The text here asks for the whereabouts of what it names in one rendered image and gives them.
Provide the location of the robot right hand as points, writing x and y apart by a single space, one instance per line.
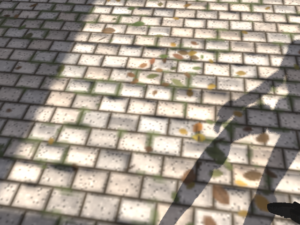
286 210

